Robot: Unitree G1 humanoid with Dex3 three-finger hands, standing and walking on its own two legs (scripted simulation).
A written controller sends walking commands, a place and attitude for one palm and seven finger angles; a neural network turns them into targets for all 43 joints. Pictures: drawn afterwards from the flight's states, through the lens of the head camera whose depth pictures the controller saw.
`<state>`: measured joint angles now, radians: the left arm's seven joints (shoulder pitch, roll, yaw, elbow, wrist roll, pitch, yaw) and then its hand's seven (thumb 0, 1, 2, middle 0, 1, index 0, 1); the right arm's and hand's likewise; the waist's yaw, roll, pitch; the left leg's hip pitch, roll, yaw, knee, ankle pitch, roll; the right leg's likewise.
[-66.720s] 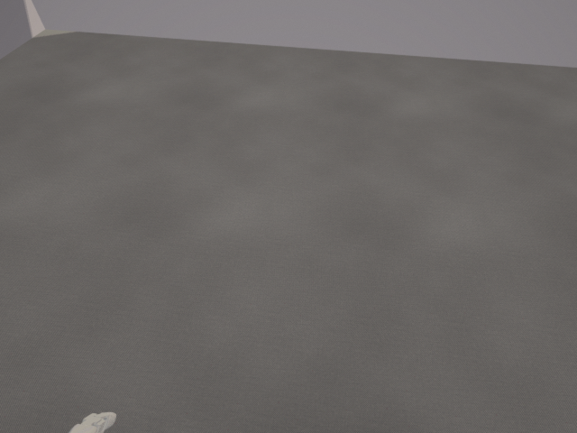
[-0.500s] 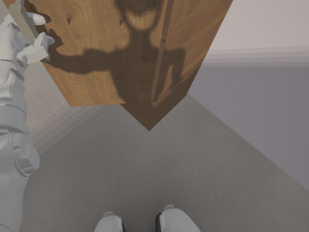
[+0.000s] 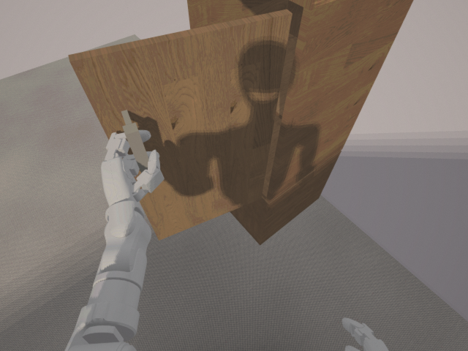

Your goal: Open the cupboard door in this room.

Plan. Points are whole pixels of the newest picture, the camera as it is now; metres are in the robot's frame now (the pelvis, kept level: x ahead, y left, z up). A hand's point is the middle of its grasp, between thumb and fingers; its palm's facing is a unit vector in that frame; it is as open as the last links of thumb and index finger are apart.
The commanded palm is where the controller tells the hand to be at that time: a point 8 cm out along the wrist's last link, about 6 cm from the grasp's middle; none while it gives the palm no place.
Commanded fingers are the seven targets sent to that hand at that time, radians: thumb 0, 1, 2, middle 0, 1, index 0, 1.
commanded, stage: pull the door open along its arc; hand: left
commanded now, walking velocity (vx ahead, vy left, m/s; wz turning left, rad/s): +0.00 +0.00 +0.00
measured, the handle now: (138, 149) +0.45 +0.18 +0.08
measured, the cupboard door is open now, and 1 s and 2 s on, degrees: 76 100 100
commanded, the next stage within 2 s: open thumb and fingers to let go in 0.40 s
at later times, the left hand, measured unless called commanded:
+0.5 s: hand (211, 215) +0.31 +0.04 +0.08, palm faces +0.36 -0.93 +0.01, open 6.0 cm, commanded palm +0.27 +0.09 +0.08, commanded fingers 0.00 0.83 0.87 -0.40 -1.34 -0.40 -1.34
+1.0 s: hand (208, 214) +0.31 +0.04 +0.09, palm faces +0.35 -0.94 +0.00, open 12.2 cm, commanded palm +0.27 +0.09 +0.08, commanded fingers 0.00 -0.50 0.30 -0.27 -1.00 -0.27 -1.00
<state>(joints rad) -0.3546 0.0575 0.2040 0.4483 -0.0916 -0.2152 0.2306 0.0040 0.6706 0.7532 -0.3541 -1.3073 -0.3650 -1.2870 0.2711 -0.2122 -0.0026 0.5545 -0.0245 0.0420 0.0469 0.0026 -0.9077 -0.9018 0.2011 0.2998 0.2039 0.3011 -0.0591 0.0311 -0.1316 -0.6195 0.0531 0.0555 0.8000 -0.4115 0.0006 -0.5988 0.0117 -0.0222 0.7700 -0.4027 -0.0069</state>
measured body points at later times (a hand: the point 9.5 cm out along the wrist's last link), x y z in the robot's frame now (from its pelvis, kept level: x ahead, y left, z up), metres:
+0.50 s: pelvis -0.01 -0.04 +0.01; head +0.01 -0.06 +0.46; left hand +0.29 +0.09 +0.09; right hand +0.14 -0.26 -0.11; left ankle -0.02 +0.11 -0.71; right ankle -0.02 -0.12 -0.71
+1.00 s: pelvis -0.02 -0.03 +0.00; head -0.01 -0.05 +0.45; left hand +0.29 +0.09 +0.09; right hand +0.15 -0.24 -0.10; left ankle -0.02 +0.11 -0.71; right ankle -0.02 -0.12 -0.71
